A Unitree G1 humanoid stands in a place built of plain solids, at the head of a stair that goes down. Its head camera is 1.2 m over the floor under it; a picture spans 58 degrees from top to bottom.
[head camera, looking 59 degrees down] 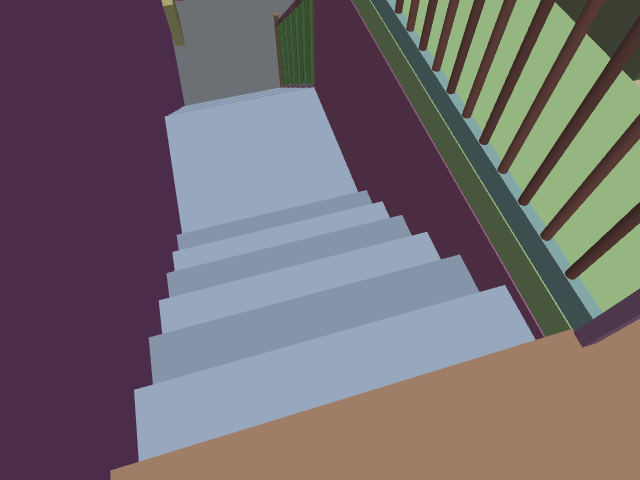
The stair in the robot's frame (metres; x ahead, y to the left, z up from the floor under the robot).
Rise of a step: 0.19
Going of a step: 0.24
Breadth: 1.28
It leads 16 degrees to the left of straight ahead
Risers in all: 7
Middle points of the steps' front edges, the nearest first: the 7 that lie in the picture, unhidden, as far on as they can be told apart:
0.24 -0.10 0.00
0.47 -0.04 -0.19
0.70 0.03 -0.38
0.93 0.10 -0.57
1.16 0.16 -0.76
1.40 0.23 -0.95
1.63 0.30 -1.15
